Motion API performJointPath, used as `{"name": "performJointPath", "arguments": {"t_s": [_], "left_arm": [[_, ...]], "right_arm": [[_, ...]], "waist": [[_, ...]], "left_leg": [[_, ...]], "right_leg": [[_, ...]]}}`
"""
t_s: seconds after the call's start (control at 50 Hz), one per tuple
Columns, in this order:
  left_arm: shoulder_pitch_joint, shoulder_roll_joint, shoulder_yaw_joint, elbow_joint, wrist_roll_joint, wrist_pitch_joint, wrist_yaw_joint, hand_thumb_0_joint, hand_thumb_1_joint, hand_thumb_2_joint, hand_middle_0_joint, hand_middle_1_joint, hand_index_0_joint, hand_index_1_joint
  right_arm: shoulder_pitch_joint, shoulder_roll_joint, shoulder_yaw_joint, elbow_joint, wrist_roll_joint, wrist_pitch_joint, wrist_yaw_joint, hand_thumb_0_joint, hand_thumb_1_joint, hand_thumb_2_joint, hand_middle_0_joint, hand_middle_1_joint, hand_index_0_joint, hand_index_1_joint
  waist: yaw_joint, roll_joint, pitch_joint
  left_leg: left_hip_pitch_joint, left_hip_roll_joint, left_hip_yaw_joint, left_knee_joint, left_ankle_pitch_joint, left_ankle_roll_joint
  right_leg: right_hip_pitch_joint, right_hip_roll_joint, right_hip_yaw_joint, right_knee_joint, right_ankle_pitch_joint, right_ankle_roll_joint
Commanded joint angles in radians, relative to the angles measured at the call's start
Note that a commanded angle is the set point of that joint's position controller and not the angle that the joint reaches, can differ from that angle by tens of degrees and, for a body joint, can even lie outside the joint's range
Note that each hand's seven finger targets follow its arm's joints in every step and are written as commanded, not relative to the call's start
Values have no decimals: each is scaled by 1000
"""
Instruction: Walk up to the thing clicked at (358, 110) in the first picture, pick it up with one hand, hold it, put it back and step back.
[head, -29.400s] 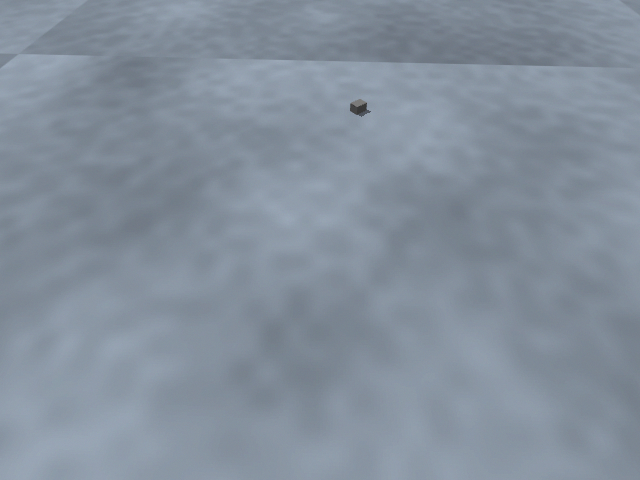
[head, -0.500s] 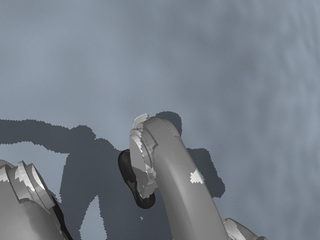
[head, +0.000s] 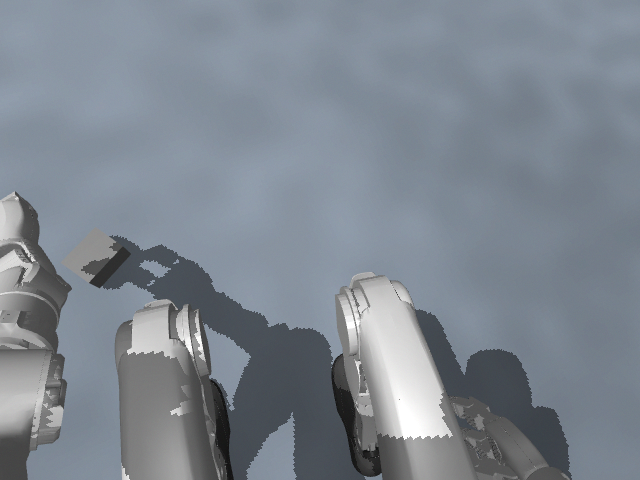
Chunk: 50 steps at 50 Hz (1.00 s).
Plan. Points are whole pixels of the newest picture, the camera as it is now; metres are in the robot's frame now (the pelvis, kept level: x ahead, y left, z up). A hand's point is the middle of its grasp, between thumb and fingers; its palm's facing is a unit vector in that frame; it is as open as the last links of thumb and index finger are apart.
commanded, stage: withdraw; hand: left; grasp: from above
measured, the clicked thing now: (97, 258) +0.45 +0.33 -0.33
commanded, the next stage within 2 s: home in 0.30 s
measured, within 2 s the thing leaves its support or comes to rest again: neither
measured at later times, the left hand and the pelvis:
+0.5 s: hand (54, 236) +0.44 +0.33 -0.17, palm faces -0.45 -0.08 -0.89, open 11.6 cm; pelvis +0.01 +0.00 -0.02, yaw +0 degrees
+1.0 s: hand out of the picture +0.29 +0.27 +0.04, palm faces -0.29 -0.64 -0.71, open 7.6 cm; pelvis +0.01 +0.00 +0.14, yaw +5 degrees
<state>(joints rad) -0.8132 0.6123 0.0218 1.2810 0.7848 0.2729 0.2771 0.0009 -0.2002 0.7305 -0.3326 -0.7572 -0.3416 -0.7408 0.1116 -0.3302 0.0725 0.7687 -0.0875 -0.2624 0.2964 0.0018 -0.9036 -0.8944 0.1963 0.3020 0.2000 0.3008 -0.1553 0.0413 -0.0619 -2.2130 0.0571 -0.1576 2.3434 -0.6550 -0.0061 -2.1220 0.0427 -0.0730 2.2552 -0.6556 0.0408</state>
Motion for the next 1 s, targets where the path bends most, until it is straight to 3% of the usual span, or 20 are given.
{"name": "performJointPath", "arguments": {"t_s": [0.0, 0.04, 0.1, 0.2, 0.24, 0.28, 0.36, 0.38, 0.4, 0.46, 0.48, 0.54, 0.62, 0.68, 0.7, 0.76, 0.8, 0.86, 0.9, 0.98], "left_arm": [[-382, 296, 13, -195, 140, -152, -6, 0, -190, 731, -359, -732, -366, -724], [-352, 290, 13, -149, 190, -205, 1, 0, -160, 712, -387, -699, -392, -694], [-369, 357, 51, -77, 258, -288, 8, 0, -127, 685, -418, -661, -421, -658], [-381, 400, 47, -2, 326, -399, 4, 0, -117, 678, -420, -657, -427, -651], [-352, 413, 48, -12, 336, -446, -12, 0, -126, 682, -412, -669, -420, -661], [-335, 467, 81, -104, 346, -488, -30, 0, -140, 688, -392, -686, -405, -673], [-273, 504, 149, -378, 344, -548, -53, 0, -127, 670, -392, -675, -410, -656], [-221, 502, 156, -408, 344, -552, -56, 0, -47, 750, -312, -719, -330, -736], [-184, 490, 159, -442, 340, -556, -57, 0, -113, 670, -363, -709, -395, -673], [-172, 530, 204, -560, 329, -546, -55, 0, 78, 910, -254, -637, -232, -658], [-162, 530, 225, -619, 312, -537, -53, 0, 62, 965, -248, -618, -227, -637], [-89, 449, 201, -663, 254, -504, -73, 0, 294, 984, -242, -549, -226, -563], [120, 321, 127, -663, 174, -427, -148, 0, 525, 958, -228, -465, -218, -475], [284, 227, 70, -719, 59, -359, -226, 0, 648, 943, -220, -415, -213, -422], [281, 199, 57, -802, 4, -347, -251, 0, 657, 918, -214, -391, -207, -397], [344, 161, 48, -929, -136, -317, -304, 0, 896, 984, -220, -367, -217, -370], [382, 144, 64, -997, -195, -319, -315, 0, 914, 941, -209, -329, -208, -330], [401, 151, 112, -1137, -251, -336, -299, 0, 899, 903, -201, -303, -201, -303], [466, 158, 160, -1173, -266, -331, -267, 0, 900, 904, -201, -304, -201, -304], [607, 38, 132, -1171, -303, -276, -223, 0, 892, 907, -202, -307, -201, -308]], "right_arm": [[157, -196, -72, -45, 3, 24, -77, 0, -893, -894, 200, 300, 200, 300], [148, -177, -59, -44, -1, 39, -97, 0, -891, -894, 200, 300, 200, 300], [154, -180, -48, -37, -4, 70, -131, 0, -889, -893, 200, 300, 200, 300], [179, -193, -32, -48, -18, 104, -162, 0, -886, -891, 200, 299, 200, 299], [189, -199, -38, -57, -21, 114, -173, 0, -888, -892, 201, 300, 200, 300], [202, -209, -52, -60, -25, 128, -183, 0, -889, -891, 201, 299, 200, 299], [217, -222, -95, -82, -25, 162, -199, 0, -890, -891, 201, 299, 200, 299], [218, -225, -111, -92, -23, 171, -200, 0, -883, -895, 200, 300, 199, 300], [224, -230, -123, -95, -22, 183, -203, 0, -882, -885, 201, 299, 201, 299], [243, -220, -152, -109, -12, 220, -204, 0, -885, -895, 200, 300, 199, 300], [245, -221, -170, -120, -7, 233, -206, 0, -886, -896, 200, 299, 199, 299], [247, -198, -190, -127, 11, 257, -209, 0, -889, -897, 200, 300, 199, 300], [229, -180, -191, -154, 44, 282, -218, 0, -893, -898, 200, 300, 200, 300], [193, -172, -185, -186, 66, 288, -229, 0, -895, -898, 200, 300, 200, 300], [178, -167, -183, -197, 72, 285, -235, 0, -896, -899, 200, 300, 200, 300], [131, -151, -173, -228, 90, 262, -254, 0, -898, -899, 200, 300, 200, 300], [100, -137, -174, -243, 96, 240, -267, 0, -900, -899, 200, 300, 200, 300], [63, -111, -172, -264, 107, 215, -283, 0, -901, -900, 200, 300, 200, 300], [43, -105, -165, -272, 114, 203, -300, 0, -900, -900, 200, 300, 200, 300], [20, -90, -163, -279, 122, 185, -320, 0, -899, -900, 200, 300, 200, 300]], "waist": [[-43, 148, -508], [-43, 135, -486], [-50, 92, -473], [-65, 91, -504], [-51, 137, -538], [-28, 197, -610], [21, 358, -789], [26, 356, -813], [32, 346, -805], [53, 331, -889], [68, 339, -906], [86, 316, -904], [92, 217, -776], [92, 95, -679], [84, 74, -667], [80, 16, -615], [81, 19, -604], [113, 81, -649], [136, 135, -657], [124, 140, -580]], "left_leg": [[372, -45, 88, -272, -60, 10], [343, -51, 116, -257, -50, 13], [290, -53, 126, -218, -18, 23], [302, -46, 112, -176, 48, 28], [329, -43, 108, -173, 74, 23], [395, -42, 107, -171, 118, 16], [576, -37, 99, -207, 241, -5], [610, -34, 92, -216, 263, -7], [613, -37, 93, -220, 274, -6], [676, -33, 91, -242, 322, 6], [699, -37, 87, -257, 326, 7], [714, -35, 92, -313, 306, 18], [666, -33, 76, -429, 200, 35], [615, -32, 80, -498, 106, 50], [608, -33, 85, -517, 93, 54], [613, -29, 76, -592, 19, 60], [641, -27, 73, -634, -13, 59], [731, -29, 87, -686, -7, 52], [802, -26, 84, -739, 1, 43], [904, -26, 77, -861, -22, 33]], "right_leg": [[258, 44, -34, -282, -114, -88], [258, 39, -25, -280, -116, -86], [244, 31, -18, -267, -75, -81], [241, 20, -36, -221, 16, -74], [253, 20, -42, -198, 48, -74], [270, 15, -54, -185, 95, -74], [271, 5, -87, -145, 214, -76], [268, 6, -89, -144, 223, -78], [259, 2, -92, -153, 228, -79], [290, 0, -79, -172, 262, -74], [281, -4, -77, -184, 256, -77], [294, -6, -65, -226, 243, -75], [333, 3, -61, -319, 182, -70], [411, 11, -48, -406, 145, -63], [450, 8, -41, -440, 147, -61], [527, 6, -33, -512, 108, -54], [557, 4, -25, -552, 86, -54], [619, -1, 2, -603, 88, -60], [645, -5, 8, -616, 95, -62], [690, -12, 10, -708, 73, -63]]}}
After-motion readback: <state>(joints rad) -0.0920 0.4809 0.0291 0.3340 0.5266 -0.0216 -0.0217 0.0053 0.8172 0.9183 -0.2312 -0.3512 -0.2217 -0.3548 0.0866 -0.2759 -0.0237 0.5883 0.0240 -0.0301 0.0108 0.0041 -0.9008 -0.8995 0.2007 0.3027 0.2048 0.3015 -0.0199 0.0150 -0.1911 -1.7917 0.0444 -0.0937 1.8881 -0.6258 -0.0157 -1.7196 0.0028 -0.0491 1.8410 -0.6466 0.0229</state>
